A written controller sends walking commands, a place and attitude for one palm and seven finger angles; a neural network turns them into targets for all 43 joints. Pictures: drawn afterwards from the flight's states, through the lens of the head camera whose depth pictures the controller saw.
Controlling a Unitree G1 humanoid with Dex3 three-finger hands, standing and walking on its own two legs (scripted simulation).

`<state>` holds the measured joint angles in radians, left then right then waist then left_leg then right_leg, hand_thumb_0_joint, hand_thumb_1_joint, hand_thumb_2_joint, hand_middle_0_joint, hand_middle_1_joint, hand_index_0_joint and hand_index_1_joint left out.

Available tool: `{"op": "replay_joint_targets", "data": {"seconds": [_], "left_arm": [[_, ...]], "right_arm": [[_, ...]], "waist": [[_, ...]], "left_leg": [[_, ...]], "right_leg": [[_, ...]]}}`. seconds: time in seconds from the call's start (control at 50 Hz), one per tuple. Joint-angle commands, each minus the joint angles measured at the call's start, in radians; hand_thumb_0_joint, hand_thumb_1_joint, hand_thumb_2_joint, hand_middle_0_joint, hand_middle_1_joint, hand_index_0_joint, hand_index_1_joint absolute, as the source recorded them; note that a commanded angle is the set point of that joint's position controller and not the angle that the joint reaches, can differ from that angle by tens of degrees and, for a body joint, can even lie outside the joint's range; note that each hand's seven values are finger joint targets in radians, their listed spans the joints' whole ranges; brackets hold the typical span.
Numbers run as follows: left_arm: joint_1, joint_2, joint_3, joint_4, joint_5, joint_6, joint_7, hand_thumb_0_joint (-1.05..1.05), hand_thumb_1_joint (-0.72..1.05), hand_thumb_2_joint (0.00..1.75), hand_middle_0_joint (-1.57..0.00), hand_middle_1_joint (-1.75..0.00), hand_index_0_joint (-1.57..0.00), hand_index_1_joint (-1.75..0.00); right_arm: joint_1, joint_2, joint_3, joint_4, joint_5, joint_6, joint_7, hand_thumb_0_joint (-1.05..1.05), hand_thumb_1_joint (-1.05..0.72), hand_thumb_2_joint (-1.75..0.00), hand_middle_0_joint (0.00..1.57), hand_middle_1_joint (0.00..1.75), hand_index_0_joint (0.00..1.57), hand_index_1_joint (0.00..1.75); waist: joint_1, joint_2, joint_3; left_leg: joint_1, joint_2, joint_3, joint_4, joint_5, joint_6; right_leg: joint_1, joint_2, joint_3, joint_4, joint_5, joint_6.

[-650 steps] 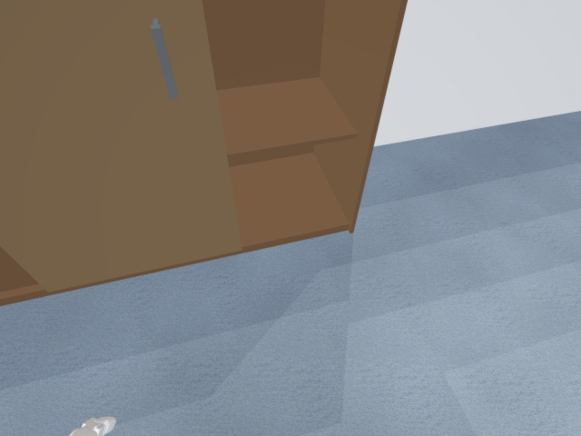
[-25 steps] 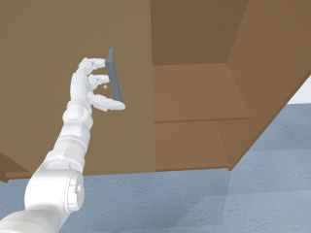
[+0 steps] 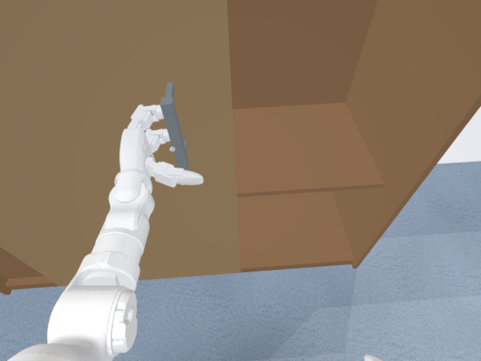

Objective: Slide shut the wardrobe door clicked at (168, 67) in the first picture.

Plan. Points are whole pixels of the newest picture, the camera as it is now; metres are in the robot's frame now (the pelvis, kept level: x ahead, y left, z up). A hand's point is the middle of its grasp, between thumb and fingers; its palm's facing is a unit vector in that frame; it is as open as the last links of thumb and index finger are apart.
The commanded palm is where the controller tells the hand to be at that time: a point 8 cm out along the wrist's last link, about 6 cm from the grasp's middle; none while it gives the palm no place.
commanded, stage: slide the fingers in behind the handle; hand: left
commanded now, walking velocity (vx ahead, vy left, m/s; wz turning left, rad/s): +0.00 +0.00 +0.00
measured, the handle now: (177, 129) +0.50 +0.11 +0.11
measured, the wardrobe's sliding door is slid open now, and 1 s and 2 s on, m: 0.48 0.48 0.48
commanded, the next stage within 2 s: grip the handle and tug to test in 1.30 s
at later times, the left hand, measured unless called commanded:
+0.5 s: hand (184, 149) +0.44 +0.09 +0.12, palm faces +0.06 -1.00 -0.01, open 14.0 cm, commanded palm +0.41 +0.14 +0.12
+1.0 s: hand (189, 148) +0.44 +0.08 +0.12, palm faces +0.06 -1.00 -0.01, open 14.1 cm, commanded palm +0.41 +0.13 +0.12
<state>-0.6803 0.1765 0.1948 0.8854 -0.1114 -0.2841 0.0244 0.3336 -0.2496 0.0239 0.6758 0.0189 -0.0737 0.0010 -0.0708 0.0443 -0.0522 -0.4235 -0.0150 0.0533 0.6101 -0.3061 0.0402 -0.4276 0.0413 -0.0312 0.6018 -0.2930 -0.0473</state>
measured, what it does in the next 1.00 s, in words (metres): stands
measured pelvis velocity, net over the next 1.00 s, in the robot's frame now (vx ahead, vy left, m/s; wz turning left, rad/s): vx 0.00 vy -0.01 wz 0.01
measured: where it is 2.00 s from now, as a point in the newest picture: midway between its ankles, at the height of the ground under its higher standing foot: outside the picture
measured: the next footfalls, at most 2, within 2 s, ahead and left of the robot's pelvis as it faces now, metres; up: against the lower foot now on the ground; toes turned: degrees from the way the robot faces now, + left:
none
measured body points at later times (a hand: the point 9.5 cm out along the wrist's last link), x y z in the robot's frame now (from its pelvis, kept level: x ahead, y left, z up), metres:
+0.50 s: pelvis +0.01 +0.00 +0.00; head +0.04 -0.02 +0.45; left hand +0.43 +0.15 +0.12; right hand +0.10 -0.25 -0.12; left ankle +0.00 +0.09 -0.73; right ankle +0.00 -0.09 -0.73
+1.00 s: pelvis +0.00 -0.01 +0.00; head +0.03 -0.02 +0.45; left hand +0.43 +0.14 +0.12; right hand +0.08 -0.25 -0.13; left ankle +0.00 +0.09 -0.73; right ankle +0.00 -0.09 -0.73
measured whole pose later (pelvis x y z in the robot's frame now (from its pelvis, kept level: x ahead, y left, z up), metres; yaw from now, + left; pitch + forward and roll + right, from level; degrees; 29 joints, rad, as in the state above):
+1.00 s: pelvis +0.00 -0.01 +0.00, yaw +1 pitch +6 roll +0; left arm -0.69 0.11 0.12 0.86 -0.10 -0.26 0.11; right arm 0.32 -0.25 0.02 0.70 0.01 -0.08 0.00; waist -0.06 0.05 -0.05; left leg -0.40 -0.02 0.04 0.59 -0.30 0.03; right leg -0.41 0.04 -0.04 0.59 -0.29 -0.06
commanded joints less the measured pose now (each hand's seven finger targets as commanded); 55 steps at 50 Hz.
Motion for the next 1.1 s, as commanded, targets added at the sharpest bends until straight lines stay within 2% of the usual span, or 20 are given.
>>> {"op": "replay_joint_targets", "data": {"seconds": [0.0,0.06,0.12,0.16,0.3,0.38,0.42,0.44,0.48,0.52,0.6,0.62,0.66,0.68,0.72,0.76,0.8,0.84,0.94,1.08], "left_arm": [[-0.499,0.156,-0.003,-0.25,-0.005,-0.056,0.013,0.0,-0.5,0.3,-0.3,-1.2,-0.3,-1.2],[-0.495,0.125,-0.018,-0.246,-0.009,-0.049,0.014,0.0,-0.5,0.3,-0.3,-1.2,-0.3,-1.2],[-0.424,0.101,-0.026,-0.269,-0.008,-0.046,0.018,0.0,-0.5,0.3,-0.3,-1.2,-0.3,-1.2],[-0.435,0.055,-0.066,-0.264,-0.007,-0.036,0.02,0.0,-0.5,0.3,-0.3,-1.2,-0.3,-1.2],[-0.407,0.072,-0.048,-0.342,0.008,-0.02,0.067,0.0,-0.5,0.3,-0.3,-1.2,-0.3,-1.2],[-0.403,0.11,-0.016,-0.339,0.015,-0.02,0.083,0.0,-0.5,0.3,-0.3,-1.2,-0.3,-1.2],[-0.413,0.109,-0.023,-0.349,0.018,-0.021,0.079,0.0,-0.5,0.3,-0.3,-1.2,-0.3,-1.2],[-0.429,0.073,-0.059,-0.357,0.017,-0.022,0.074,0.0,-0.5,0.3,-0.3,-1.2,-0.3,-1.2],[-0.405,0.062,-0.059,-0.327,0.011,-0.019,0.072,0.0,-0.5,0.3,-0.3,-1.2,-0.3,-1.2],[-0.413,0.037,-0.073,-0.337,0.002,-0.016,0.069,0.0,-0.5,0.3,-0.3,-1.2,-0.3,-1.2],[-0.425,0.018,-0.088,-0.306,0.003,-0.01,0.074,0.0,-0.5,0.3,-0.3,-1.2,-0.3,-1.2],[-0.412,0.066,-0.044,-0.282,0.002,-0.008,0.08,0.0,-0.5,0.3,-0.3,-1.2,-0.3,-1.2],[-0.464,0.047,-0.069,-0.294,0.006,-0.017,0.081,0.0,-0.5,0.3,-0.3,-1.2,-0.3,-1.2],[-0.454,0.079,-0.04,-0.281,0.014,-0.021,0.087,0.0,-0.5,0.3,-0.3,-1.2,-0.3,-1.2],[-0.445,0.069,-0.053,-0.291,0.019,-0.03,0.083,0.0,-0.5,0.3,-0.3,-1.2,-0.3,-1.2],[-0.449,0.03,-0.081,-0.294,0.014,-0.035,0.08,0.0,-0.5,0.3,-0.3,-1.2,-0.3,-1.2],[-0.477,0.016,-0.098,-0.286,0.011,-0.038,0.082,0.0,-0.5,0.3,-0.3,-1.2,-0.3,-1.2],[-0.46,0.043,-0.068,-0.266,0.007,-0.038,0.085,0.0,-0.5,0.3,-0.3,-1.2,-0.3,-1.2],[-0.505,0.042,-0.081,-0.262,0.014,-0.046,0.081,0.0,-0.5,0.3,-0.3,-1.2,-0.3,-1.2],[-0.441,0.027,-0.079,-0.275,0.012,-0.052,0.083,0.0,-0.5,0.3,-0.3,-1.2,-0.3,-1.2]], "right_arm": [[0.016,-0.124,-0.046,-0.1,0.008,-0.037,-0.015,0.0,-0.9,-0.9,0.2,0.3,0.2,0.3],[0.016,-0.122,-0.048,-0.099,0.007,-0.043,-0.015,0.0,-0.9,-0.9,0.2,0.3,0.2,0.3],[0.014,-0.12,-0.051,-0.104,0.005,-0.044,-0.007,0.0,-0.9,-0.9,0.2,0.3,0.2,0.3],[0.013,-0.115,-0.051,-0.102,0.006,-0.044,-0.003,0.0,-0.9,-0.9,0.2,0.3,0.2,0.3],[-0.006,-0.111,-0.05,-0.111,0.002,-0.033,0.001,0.0,-0.9,-0.9,0.2,0.3,0.2,0.3],[-0.013,-0.113,-0.05,-0.105,-0.001,-0.028,-0.008,0.0,-0.9,-0.9,0.2,0.3,0.2,0.3],[-0.023,-0.107,-0.046,-0.108,0.001,-0.027,-0.011,0.0,-0.9,-0.9,0.2,0.3,0.2,0.3],[-0.024,-0.103,-0.044,-0.107,0.002,-0.029,-0.011,0.0,-0.9,-0.9,0.2,0.3,0.2,0.3],[-0.017,-0.108,-0.048,-0.101,0.003,-0.032,-0.011,0.0,-0.9,-0.9,0.2,0.3,0.2,0.3],[-0.015,-0.107,-0.049,-0.101,0.002,-0.036,-0.01,0.0,-0.9,-0.9,0.2,0.3,0.2,0.3],[-0.011,-0.107,-0.048,-0.096,0.0,-0.037,-0.007,0.0,-0.9,-0.9,0.2,0.3,0.2,0.3],[-0.009,-0.111,-0.048,-0.093,0.002,-0.037,-0.009,0.0,-0.9,-0.9,0.2,0.3,0.2,0.3],[-0.013,-0.106,-0.045,-0.095,0.0,-0.037,-0.011,0.0,-0.9,-0.9,0.2,0.3,0.2,0.3],[-0.006,-0.11,-0.048,-0.091,-0.002,-0.035,-0.011,0.0,-0.9,-0.9,0.2,0.3,0.2,0.3],[-0.008,-0.106,-0.046,-0.096,-0.002,-0.037,-0.009,0.0,-0.9,-0.9,0.2,0.3,0.2,0.3],[-0.011,-0.103,-0.046,-0.098,0.0,-0.041,-0.006,0.0,-0.9,-0.9,0.2,0.3,0.2,0.3],[-0.007,-0.106,-0.047,-0.094,0.0,-0.042,-0.006,0.0,-0.9,-0.9,0.2,0.3,0.2,0.3],[0.0,-0.11,-0.049,-0.091,-0.002,-0.044,-0.006,0.0,-0.9,-0.9,0.2,0.3,0.2,0.3],[0.0,-0.108,-0.047,-0.088,-0.001,-0.041,-0.008,0.0,-0.9,-0.9,0.2,0.3,0.2,0.3],[0.006,-0.111,-0.052,-0.092,-0.003,-0.044,-0.001,0.0,-0.9,-0.9,0.2,0.3,0.2,0.3]], "waist": [[-0.013,-0.051,-0.319],[-0.016,-0.072,-0.334],[0.003,-0.034,-0.362],[-0.01,-0.072,-0.333],[0.009,-0.062,-0.324],[0.009,-0.117,-0.317],[0.011,-0.052,-0.315],[0.0,-0.046,-0.315],[0.002,-0.092,-0.313],[-0.002,-0.066,-0.33],[-0.009,-0.097,-0.303],[0.001,-0.119,-0.294],[-0.01,-0.095,-0.296],[-0.001,-0.115,-0.307],[0.003,-0.074,-0.326],[-0.002,-0.063,-0.321],[-0.016,-0.073,-0.306],[-0.009,-0.115,-0.319],[-0.02,-0.09,-0.315],[0.0,-0.085,-0.342]], "left_leg": [[0.165,0.01,-0.049,-0.057,0.209,-0.001],[0.183,0.01,-0.051,-0.052,0.232,-0.002],[0.218,0.012,-0.053,-0.044,0.307,-0.008],[0.206,0.014,-0.055,-0.046,0.303,-0.009],[0.192,0.01,-0.048,-0.055,0.301,-0.009],[0.169,0.009,-0.039,-0.058,0.271,-0.001],[0.176,0.005,-0.036,-0.062,0.261,-0.004],[0.187,0.007,-0.037,-0.063,0.258,-0.006],[0.189,0.012,-0.044,-0.062,0.268,-0.005],[0.204,0.008,-0.041,-0.06,0.276,-0.006],[0.183,0.005,-0.042,-0.065,0.244,-0.004],[0.161,0.004,-0.04,-0.067,0.219,-0.002],[0.152,-0.001,-0.033,-0.069,0.199,0.0],[0.147,0.0,-0.037,-0.067,0.204,0.001],[0.159,-0.002,-0.034,-0.064,0.223,-0.001],[0.172,-0.001,-0.034,-0.062,0.226,-0.003],[0.172,0.001,-0.039,-0.062,0.215,-0.002],[0.157,0.0,-0.036,-0.06,0.208,0.0],[0.158,-0.001,-0.038,-0.062,0.193,0.001],[0.18,0.005,-0.043,-0.059,0.251,-0.004]], "right_leg": [[0.121,-0.014,0.035,-0.071,0.289,0.023],[0.12,-0.013,0.03,-0.067,0.311,0.024],[0.126,-0.012,0.024,-0.054,0.355,0.018],[0.112,-0.011,0.017,-0.057,0.353,0.021],[0.145,-0.016,0.023,-0.062,0.364,0.021],[0.174,-0.019,0.033,-0.073,0.369,0.027],[0.174,-0.022,0.036,-0.074,0.362,0.023],[0.163,-0.021,0.033,-0.076,0.352,0.023],[0.16,-0.017,0.027,-0.079,0.351,0.022],[0.157,-0.018,0.029,-0.078,0.363,0.023],[0.147,-0.019,0.029,-0.087,0.34,0.027],[0.156,-0.02,0.035,-0.093,0.322,0.028],[0.161,-0.025,0.044,-0.096,0.318,0.031],[0.17,-0.025,0.044,-0.092,0.32,0.031],[0.176,-0.026,0.043,-0.083,0.342,0.027],[0.161,-0.023,0.04,-0.084,0.336,0.025],[0.141,-0.021,0.038,-0.087,0.322,0.027],[0.159,-0.022,0.042,-0.089,0.326,0.031],[0.147,-0.024,0.043,-0.089,0.306,0.03],[0.151,-0.018,0.03,-0.072,0.338,0.023]]}}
